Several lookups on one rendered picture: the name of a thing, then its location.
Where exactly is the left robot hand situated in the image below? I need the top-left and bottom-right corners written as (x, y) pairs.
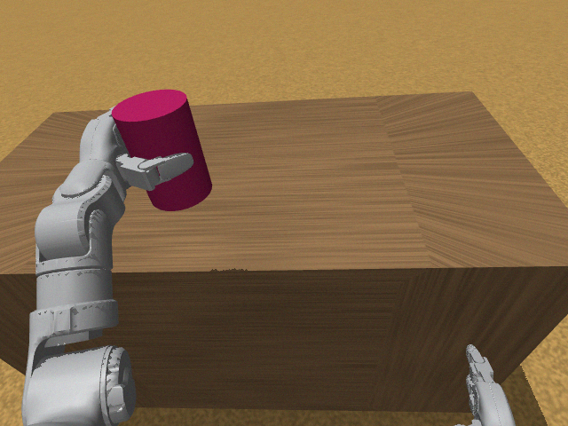
top-left (79, 106), bottom-right (193, 191)

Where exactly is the left robot arm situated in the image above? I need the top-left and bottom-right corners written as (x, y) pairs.
top-left (21, 160), bottom-right (137, 426)

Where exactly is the right robot hand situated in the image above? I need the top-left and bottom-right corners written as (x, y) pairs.
top-left (454, 344), bottom-right (516, 426)

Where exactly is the can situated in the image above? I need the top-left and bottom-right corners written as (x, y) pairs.
top-left (112, 90), bottom-right (212, 211)

